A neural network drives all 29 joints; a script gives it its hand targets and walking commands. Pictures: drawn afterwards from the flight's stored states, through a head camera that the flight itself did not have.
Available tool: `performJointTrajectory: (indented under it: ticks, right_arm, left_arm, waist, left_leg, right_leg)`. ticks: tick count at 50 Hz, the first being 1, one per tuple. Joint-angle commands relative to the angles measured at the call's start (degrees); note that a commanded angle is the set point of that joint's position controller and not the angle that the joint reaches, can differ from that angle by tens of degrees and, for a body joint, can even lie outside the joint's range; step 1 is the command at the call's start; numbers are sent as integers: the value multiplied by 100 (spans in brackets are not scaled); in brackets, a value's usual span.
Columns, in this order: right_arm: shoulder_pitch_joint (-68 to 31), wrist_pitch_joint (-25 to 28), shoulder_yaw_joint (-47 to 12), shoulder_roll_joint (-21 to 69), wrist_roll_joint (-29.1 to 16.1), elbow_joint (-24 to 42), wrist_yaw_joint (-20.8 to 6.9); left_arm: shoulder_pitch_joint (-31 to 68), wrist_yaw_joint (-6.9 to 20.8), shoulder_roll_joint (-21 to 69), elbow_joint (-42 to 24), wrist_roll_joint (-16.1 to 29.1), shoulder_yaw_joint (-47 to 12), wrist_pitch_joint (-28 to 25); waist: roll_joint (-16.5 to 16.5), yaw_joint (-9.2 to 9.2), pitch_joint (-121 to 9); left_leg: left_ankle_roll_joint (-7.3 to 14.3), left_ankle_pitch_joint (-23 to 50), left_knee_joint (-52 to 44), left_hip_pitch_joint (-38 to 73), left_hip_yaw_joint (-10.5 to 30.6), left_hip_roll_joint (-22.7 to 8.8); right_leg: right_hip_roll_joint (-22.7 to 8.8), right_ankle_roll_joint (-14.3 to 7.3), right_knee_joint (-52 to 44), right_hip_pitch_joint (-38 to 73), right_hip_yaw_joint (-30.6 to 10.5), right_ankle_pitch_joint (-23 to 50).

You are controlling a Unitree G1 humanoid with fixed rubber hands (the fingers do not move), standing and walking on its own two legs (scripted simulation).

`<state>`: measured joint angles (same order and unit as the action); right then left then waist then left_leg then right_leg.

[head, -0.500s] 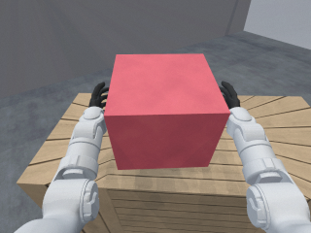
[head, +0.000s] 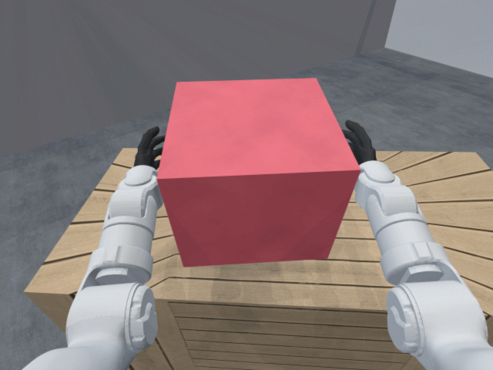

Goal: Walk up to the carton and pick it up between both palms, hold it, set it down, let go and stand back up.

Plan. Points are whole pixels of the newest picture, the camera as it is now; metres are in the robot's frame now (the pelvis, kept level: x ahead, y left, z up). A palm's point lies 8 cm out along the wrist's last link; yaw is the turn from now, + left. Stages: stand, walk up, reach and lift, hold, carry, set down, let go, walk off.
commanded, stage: reach and lift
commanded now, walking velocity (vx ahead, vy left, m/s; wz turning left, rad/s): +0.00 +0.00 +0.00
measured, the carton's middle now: (251, 169) +0.44 +0.02 +0.13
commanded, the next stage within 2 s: hold in 0.06 s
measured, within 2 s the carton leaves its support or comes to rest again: neither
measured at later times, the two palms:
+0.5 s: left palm (142, 161) +0.38 +0.20 +0.20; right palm (365, 159) +0.38 -0.16 +0.19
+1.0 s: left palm (140, 162) +0.36 +0.19 +0.21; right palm (372, 160) +0.37 -0.17 +0.20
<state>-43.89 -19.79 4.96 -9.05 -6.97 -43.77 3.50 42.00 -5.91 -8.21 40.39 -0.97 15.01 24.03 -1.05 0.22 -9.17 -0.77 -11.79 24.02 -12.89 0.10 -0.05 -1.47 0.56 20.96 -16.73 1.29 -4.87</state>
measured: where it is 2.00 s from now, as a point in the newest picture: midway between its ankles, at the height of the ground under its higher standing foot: outside the picture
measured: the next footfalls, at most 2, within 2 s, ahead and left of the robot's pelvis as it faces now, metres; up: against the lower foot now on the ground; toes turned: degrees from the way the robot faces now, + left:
none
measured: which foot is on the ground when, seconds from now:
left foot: down 0.00-1.00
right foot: down 0.00-1.00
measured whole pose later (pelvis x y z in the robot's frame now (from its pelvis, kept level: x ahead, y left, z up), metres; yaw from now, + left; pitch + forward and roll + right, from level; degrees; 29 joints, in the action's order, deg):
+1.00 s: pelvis -0.01 +0.00 +0.00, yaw +0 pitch -2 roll +0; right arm -41.6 -28.0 5.0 -9.0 -8.5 -32.7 4.9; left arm 41.3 -2.7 -7.4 27.8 -5.3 16.5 35.4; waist -0.3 -0.6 -7.8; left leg -0.8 -10.9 22.7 -9.9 0.3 -0.1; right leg -1.4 0.5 19.6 -13.7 1.3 -4.0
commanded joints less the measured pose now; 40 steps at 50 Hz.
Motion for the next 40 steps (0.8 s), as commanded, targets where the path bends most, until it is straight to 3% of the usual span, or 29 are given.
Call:
performJointTrajectory:
  ticks: [1,7,19,23,30,40]
  right_arm:
    - [-4277,356,-1490,3741,-604,2069,-569]
    - [-4143,219,-1478,3591,-604,2004,-556]
    - [-4076,66,-1654,3413,-765,2473,-534]
    - [-4015,-36,-1578,3297,-709,2442,-525]
    - [-3991,-142,-1671,3314,-812,2781,-502]
    - [-3978,-334,-1627,3277,-784,2933,-519]
  left_arm:
    - [4143,1400,4023,-2026,340,-1989,-262]
    - [3947,1450,3887,-2042,216,-1858,-61]
    - [3738,1446,3930,-2550,243,-1965,198]
    - [3515,1505,3833,-2399,132,-1799,367]
    - [3569,1540,3890,-2857,210,-1952,493]
    - [3517,1613,3799,-2915,136,-1851,738]
  waist:
    - [149,-646,-2296]
    - [155,-656,-2015]
    - [75,-665,-2198]
    - [176,-672,-1888]
    - [122,-705,-2008]
    - [151,-693,-1785]
  left_leg:
    - [-139,958,-797,-256,330,374]
    - [-134,907,-857,-248,327,361]
    - [-187,1331,-798,-31,348,336]
    - [-140,1099,-900,-127,323,338]
    - [-140,1209,-877,-42,308,346]
    - [-69,672,-1031,-256,261,341]
  right_leg:
    - [333,-85,-370,3382,-75,1189]
    - [324,-103,-421,3363,-82,1139]
    - [383,-144,-408,3461,-95,1513]
    - [368,-151,-485,3432,-106,1298]
    - [388,-151,-477,3468,-119,1402]
    - [363,-148,-542,3435,-148,995]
